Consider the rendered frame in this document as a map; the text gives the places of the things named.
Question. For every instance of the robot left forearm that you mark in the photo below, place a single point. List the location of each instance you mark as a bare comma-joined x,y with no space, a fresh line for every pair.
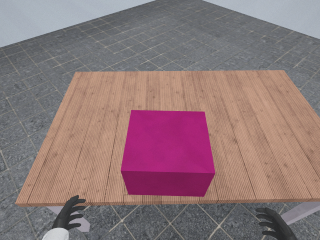
56,234

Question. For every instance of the carton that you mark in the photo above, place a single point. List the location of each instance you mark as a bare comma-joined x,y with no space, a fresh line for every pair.
167,153

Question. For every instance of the table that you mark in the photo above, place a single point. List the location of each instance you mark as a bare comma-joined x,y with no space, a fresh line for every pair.
264,138

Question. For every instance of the left robot hand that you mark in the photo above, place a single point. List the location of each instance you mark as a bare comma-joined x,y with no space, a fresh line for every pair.
64,217

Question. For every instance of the right robot hand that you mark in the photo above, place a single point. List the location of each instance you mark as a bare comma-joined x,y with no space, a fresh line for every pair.
282,230

